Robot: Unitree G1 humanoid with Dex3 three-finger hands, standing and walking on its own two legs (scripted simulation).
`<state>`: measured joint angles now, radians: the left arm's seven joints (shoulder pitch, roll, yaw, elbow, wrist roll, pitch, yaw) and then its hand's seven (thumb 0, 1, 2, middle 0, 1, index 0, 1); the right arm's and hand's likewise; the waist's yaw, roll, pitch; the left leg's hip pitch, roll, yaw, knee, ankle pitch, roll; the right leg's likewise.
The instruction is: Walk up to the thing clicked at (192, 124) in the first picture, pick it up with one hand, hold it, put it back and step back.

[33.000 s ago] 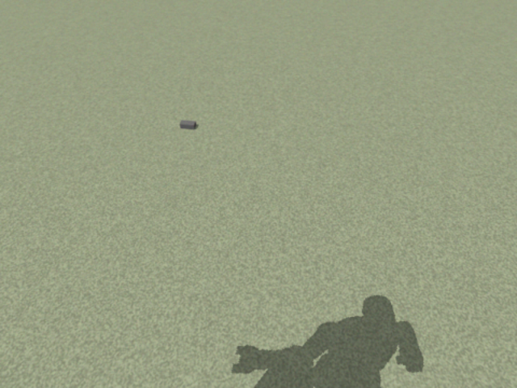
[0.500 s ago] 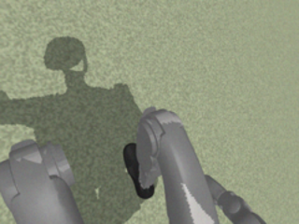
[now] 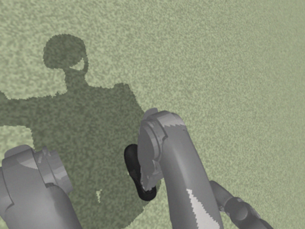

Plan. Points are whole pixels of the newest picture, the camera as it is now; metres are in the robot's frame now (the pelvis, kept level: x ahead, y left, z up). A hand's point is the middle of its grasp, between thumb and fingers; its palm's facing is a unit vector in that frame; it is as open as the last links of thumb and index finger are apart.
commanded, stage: rest palm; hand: left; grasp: from above
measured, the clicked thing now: out of the picture +0.40 +0.46 -0.27
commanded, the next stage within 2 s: close in 0.68 s
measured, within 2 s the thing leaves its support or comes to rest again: neither
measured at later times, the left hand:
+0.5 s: hand out of the picture +0.38 +0.42 -0.23, palm faces -0.45 -0.21 -0.87, open 13.8 cm
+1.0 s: hand out of the picture +0.39 +0.42 -0.23, palm faces -0.45 -0.20 -0.87, open 13.5 cm
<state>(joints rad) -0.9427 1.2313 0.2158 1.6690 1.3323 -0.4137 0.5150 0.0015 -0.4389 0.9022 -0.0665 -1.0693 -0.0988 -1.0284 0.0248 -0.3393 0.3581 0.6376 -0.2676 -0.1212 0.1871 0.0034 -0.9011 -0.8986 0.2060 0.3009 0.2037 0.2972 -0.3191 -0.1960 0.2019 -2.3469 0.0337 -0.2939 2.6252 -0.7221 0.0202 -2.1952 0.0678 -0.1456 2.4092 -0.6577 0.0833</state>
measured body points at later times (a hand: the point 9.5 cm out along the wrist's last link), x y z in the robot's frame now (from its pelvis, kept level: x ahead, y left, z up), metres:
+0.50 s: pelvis +0.00 +0.00 +0.00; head +0.25 +0.17 +0.33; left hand +0.40 +0.43 -0.18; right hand +0.11 -0.25 -0.06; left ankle +0.06 +0.12 -0.25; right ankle +0.13 -0.14 -0.25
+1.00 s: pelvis +0.00 +0.00 +0.00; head +0.25 +0.17 +0.33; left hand +0.41 +0.43 -0.18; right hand +0.10 -0.25 -0.05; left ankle +0.06 +0.12 -0.25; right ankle +0.13 -0.14 -0.25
